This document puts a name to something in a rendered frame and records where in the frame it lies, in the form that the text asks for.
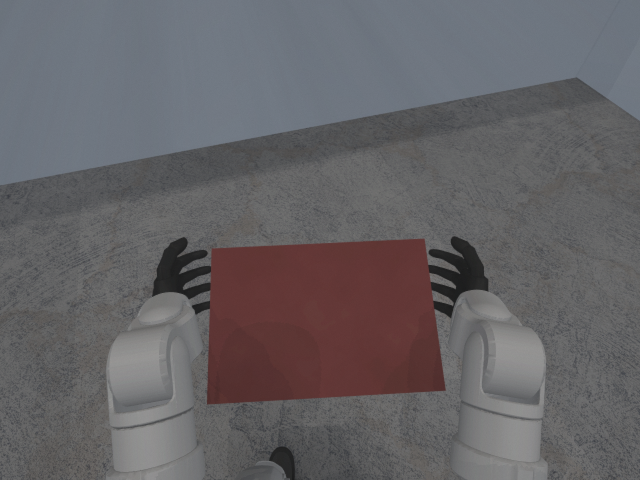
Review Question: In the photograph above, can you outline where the robot right forearm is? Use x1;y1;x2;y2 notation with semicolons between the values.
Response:
448;290;548;480

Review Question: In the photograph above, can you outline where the left robot shin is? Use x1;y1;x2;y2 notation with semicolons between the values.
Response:
255;461;286;476

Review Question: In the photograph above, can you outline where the left robot hand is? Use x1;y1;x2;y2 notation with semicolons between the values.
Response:
152;237;211;314

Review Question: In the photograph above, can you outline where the right robot hand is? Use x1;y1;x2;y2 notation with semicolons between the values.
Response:
428;236;489;318

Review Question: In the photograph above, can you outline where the robot left forearm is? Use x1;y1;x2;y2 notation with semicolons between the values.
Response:
106;292;206;480

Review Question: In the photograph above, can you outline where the carton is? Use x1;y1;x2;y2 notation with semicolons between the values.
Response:
207;239;446;404

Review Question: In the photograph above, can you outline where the left robot foot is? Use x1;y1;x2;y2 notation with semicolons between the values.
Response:
269;447;295;480

